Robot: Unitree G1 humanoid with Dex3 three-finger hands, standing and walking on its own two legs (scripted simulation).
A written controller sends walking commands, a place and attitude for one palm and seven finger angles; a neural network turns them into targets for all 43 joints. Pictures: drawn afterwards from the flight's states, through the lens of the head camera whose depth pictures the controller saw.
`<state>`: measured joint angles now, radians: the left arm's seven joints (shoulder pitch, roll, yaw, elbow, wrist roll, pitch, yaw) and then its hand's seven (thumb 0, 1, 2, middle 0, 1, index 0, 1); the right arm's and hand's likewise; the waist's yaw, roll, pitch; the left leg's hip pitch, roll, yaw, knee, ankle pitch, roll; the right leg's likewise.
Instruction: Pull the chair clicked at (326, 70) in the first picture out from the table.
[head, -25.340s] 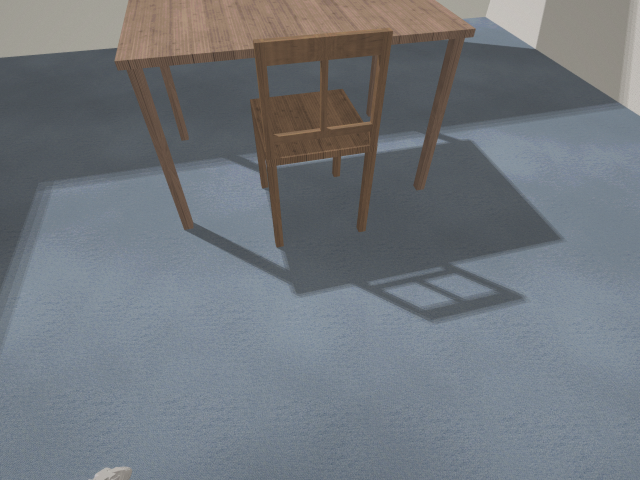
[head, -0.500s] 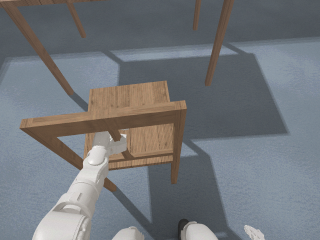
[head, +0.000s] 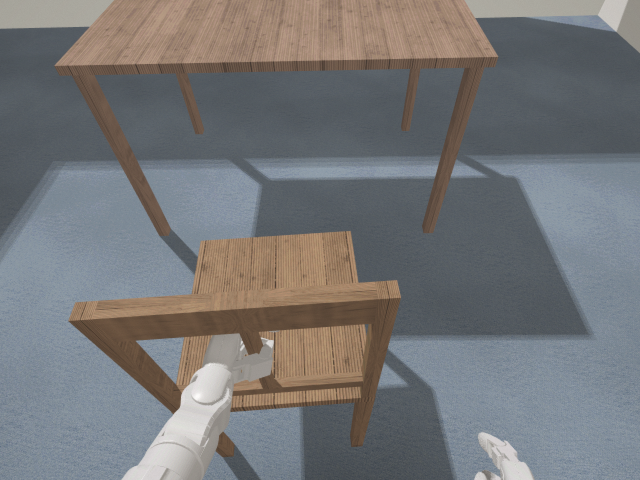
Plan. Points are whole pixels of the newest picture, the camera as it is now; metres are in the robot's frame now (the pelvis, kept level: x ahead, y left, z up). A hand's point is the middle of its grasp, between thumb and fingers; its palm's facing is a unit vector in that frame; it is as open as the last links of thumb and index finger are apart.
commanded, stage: stop walking, hand still on the chair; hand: left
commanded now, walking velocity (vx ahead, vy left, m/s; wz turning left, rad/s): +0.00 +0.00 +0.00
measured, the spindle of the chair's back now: (259, 358) +0.31 +0.12 -0.12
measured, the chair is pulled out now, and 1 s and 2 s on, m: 0.61 0.61 0.61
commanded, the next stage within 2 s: open the thumb and straighten the fingers in 0.26 s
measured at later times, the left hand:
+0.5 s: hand (262, 357) +0.29 +0.10 -0.06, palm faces -0.09 -0.99 -0.12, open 5.7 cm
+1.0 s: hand (257, 360) +0.29 +0.11 -0.06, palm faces -0.09 -0.99 -0.14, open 16.2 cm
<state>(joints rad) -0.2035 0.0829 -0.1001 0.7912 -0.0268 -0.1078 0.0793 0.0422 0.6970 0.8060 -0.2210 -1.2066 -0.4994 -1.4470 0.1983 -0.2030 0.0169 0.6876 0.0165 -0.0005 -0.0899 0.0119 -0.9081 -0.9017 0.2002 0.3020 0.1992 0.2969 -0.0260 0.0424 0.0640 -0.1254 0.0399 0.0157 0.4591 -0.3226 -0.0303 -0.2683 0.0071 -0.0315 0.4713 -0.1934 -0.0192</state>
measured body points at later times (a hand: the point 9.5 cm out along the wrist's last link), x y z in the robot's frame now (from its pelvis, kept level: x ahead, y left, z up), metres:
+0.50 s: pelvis +0.00 +0.00 -0.01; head +0.03 +0.00 +0.44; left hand +0.29 +0.15 -0.05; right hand +0.11 -0.25 -0.12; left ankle -0.05 +0.14 -0.74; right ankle +0.04 -0.11 -0.74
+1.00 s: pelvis +0.00 +0.01 -0.03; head +0.04 -0.01 +0.42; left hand +0.29 +0.16 -0.05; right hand +0.15 -0.23 -0.13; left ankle -0.05 +0.14 -0.74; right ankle +0.04 -0.11 -0.74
